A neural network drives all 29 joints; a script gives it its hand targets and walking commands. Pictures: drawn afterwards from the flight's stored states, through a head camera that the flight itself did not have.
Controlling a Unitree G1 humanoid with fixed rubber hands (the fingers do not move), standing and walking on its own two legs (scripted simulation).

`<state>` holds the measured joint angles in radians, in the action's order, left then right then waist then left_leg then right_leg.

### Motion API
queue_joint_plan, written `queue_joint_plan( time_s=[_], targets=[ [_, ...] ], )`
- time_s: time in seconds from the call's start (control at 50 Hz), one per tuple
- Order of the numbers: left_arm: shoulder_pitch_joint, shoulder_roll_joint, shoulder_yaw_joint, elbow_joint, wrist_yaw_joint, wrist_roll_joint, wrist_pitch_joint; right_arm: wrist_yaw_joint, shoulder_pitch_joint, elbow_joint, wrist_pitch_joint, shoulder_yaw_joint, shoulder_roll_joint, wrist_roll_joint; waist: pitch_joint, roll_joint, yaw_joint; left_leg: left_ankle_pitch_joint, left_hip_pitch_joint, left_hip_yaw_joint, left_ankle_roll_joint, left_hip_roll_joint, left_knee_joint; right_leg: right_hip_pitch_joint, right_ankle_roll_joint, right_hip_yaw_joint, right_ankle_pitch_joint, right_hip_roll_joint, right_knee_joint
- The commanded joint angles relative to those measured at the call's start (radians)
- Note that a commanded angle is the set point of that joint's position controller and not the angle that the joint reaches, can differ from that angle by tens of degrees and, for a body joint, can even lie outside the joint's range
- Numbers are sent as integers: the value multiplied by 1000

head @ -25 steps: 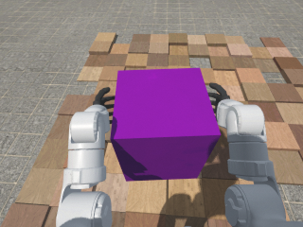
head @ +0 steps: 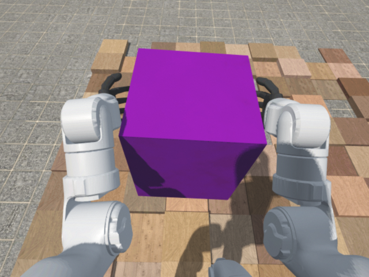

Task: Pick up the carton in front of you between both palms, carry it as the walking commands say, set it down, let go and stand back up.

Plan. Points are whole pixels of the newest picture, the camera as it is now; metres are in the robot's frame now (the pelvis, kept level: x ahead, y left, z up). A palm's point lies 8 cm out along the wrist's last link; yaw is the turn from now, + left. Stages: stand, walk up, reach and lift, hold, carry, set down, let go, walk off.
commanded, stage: carry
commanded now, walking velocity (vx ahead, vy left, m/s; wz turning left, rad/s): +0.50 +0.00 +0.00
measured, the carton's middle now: (188, 132) +0.39 -0.01 +0.08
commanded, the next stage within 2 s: none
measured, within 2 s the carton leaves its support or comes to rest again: neither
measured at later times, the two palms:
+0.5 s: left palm (107, 32) +0.69 +0.19 +0.14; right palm (217, 22) +0.72 -0.11 +0.15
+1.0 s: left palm out of the picture +1.00 +0.18 +0.11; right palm out of the picture +0.98 -0.12 +0.11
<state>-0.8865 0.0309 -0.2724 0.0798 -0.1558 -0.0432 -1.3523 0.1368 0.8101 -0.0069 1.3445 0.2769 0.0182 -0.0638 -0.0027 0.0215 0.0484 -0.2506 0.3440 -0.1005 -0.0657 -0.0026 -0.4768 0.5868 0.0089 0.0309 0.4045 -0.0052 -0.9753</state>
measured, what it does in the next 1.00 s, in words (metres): walks ahead: right foot, then left foot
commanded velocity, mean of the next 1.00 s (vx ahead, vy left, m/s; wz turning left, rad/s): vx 0.50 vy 0.00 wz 0.00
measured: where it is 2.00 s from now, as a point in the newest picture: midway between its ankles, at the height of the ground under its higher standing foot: (172, 110)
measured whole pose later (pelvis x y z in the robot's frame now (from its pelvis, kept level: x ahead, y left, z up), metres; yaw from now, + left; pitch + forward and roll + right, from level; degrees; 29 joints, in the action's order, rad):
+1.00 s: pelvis +0.62 +0.05 -0.01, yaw +0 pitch +5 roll -2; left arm -0.68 -0.04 -0.24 0.08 -0.15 -0.09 -1.22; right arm 0.13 0.66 -0.09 1.20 0.26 0.04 -0.05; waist 0.03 0.01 0.06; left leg -0.33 0.16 -0.08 -0.08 -0.03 -0.39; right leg 0.74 0.01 0.06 0.16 -0.05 -0.85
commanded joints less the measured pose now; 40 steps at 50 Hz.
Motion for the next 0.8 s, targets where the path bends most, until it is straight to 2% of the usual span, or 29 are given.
queue_joint_plan(
  time_s=[0.0,0.04,0.08,0.1,0.12,0.14,0.16,0.18,0.2,0.22,0.24,0.26,0.28,0.32,0.36,0.4,0.42,0.46,0.5,0.54,0.56,0.58,0.6,0.62,0.64,0.66,0.68,0.72,0.78],
  targets=[
    [-643,-1057,570,-78,197,352,18,-225,825,152,-15,-638,1015,483,518,-147,28,320,-554,273,-146,224,99,141,-8,18,-99,-2,168],
    [-605,-1030,565,-51,195,312,18,-239,807,114,-14,-661,1022,491,483,-149,32,364,-490,194,-125,172,84,62,-9,59,-226,21,305],
    [-584,-1010,559,-19,202,290,20,-253,805,64,-22,-672,1032,495,455,-148,30,460,-445,137,-92,144,55,-43,0,88,-354,42,449],
    [-582,-1007,554,-5,208,284,22,-258,808,42,-27,-673,1032,496,459,-155,11,492,-404,126,-76,153,34,-142,20,92,-362,42,500],
    [-587,-1008,545,12,216,284,24,-261,808,15,-33,-678,1046,499,495,-134,-31,571,-333,67,-46,142,-66,-323,53,119,-400,40,529],
    [-573,-1003,534,40,225,285,27,-264,806,-15,-38,-680,1059,503,531,-91,-71,548,-200,38,-13,109,-173,-535,85,98,-385,29,504],
    [-537,-1003,520,76,236,281,32,-266,826,-42,-42,-672,1058,502,573,22,-129,212,-4,44,22,62,-356,-744,111,-131,-422,-142,490],
    [-556,-983,514,108,239,272,47,-267,829,-65,-41,-666,1107,490,635,265,-122,-217,303,64,41,-63,-577,-968,259,-502,-440,-319,531],
    [-554,-1022,521,105,246,295,56,-265,849,-64,-45,-660,1098,486,617,250,-123,-287,418,121,31,-41,-689,-994,289,-554,-413,-345,552],
    [-597,-1059,537,56,253,324,67,-259,866,-52,-52,-662,1108,487,578,191,-132,-249,451,135,30,-16,-696,-951,274,-483,-516,-319,548],
    [-656,-1088,560,-3,258,357,73,-249,872,-32,-59,-657,1119,482,560,104,-125,-208,443,130,39,5,-660,-914,248,-411,-623,-298,548],
    [-707,-1115,587,-66,259,392,76,-238,861,-12,-64,-644,1121,474,551,79,-119,-168,423,125,43,22,-619,-882,223,-348,-707,-278,546],
    [-732,-1137,607,-114,260,422,76,-225,828,7,-67,-629,1111,456,557,63,-111,-137,377,124,49,31,-579,-834,207,-305,-689,-258,568],
    [-749,-1156,640,-184,258,460,78,-200,765,39,-68,-620,1089,416,572,94,-110,-127,375,102,57,28,-524,-836,212,-255,-722,-244,551],
    [-740,-1151,671,-235,260,486,77,-179,691,56,-70,-614,1052,368,566,78,-117,-105,405,72,59,17,-445,-837,221,-221,-738,-228,538],
    [-735,-1127,696,-276,263,501,77,-165,649,80,-71,-614,1007,330,556,91,-128,22,367,52,53,8,-343,-807,208,-160,-803,-204,513],
    [-738,-1113,707,-288,264,505,76,-162,640,98,-71,-613,983,318,561,112,-131,99,387,64,44,18,-333,-837,203,-158,-813,-204,491],
    [-707,-1085,724,-273,265,503,74,-161,628,108,-64,-614,932,296,520,96,-142,190,412,80,36,35,-211,-852,189,-150,-766,-197,480],
    [-686,-1057,736,-243,266,497,72,-168,617,86,-51,-612,886,283,460,55,-152,259,288,12,25,0,-47,-755,168,-98,-729,-160,478],
    [-691,-1043,739,-197,267,491,65,-182,620,52,-36,-609,863,287,445,75,-110,342,64,-6,3,-5,47,-640,128,-55,-711,-154,419],
    [-691,-1035,735,-166,268,487,59,-189,611,18,-30,-599,857,292,509,58,-58,284,-159,-47,-18,-21,29,-543,87,-6,-732,-126,302],
    [-694,-1028,725,-136,269,482,52,-198,612,-10,-26,-586,843,295,568,-13,-22,301,-369,55,-33,75,-24,-390,53,13,-514,-93,142],
    [-700,-1046,705,-107,269,486,40,-200,618,-41,-25,-566,807,285,726,-249,6,345,-694,474,-182,349,-72,-99,6,20,-166,-8,-159],
    [-716,-1041,694,-96,269,489,34,-206,595,-83,-26,-561,843,302,729,-355,29,316,-775,679,-234,377,14,97,-5,-11,174,92,-328],
    [-741,-1076,686,-79,267,486,34,-215,622,-61,-28,-555,872,324,668,-293,15,306,-742,618,-204,348,8,182,15,-63,164,42,-379],
    [-737,-1100,675,-73,265,474,38,-226,660,-36,-30,-568,920,350,609,-186,21,376,-670,543,-170,324,10,210,16,-64,107,11,-359],
    [-720,-1128,663,-60,260,457,42,-235,699,-16,-33,-579,964,372,569,-134,15,463,-599,477,-141,305,27,204,14,-60,55,-18,-309],
    [-665,-1162,636,-30,249,424,56,-253,729,-5,-42,-603,1048,413,567,-129,-5,476,-521,391,-108,280,64,143,-1,-52,4,-45,-216],
    [-599,-1194,628,-18,230,377,89,-275,736,13,-68,-632,1120,450,565,-146,-11,550,-513,310,-107,258,83,152,-9,-13,-55,-42,-140]
  ],
)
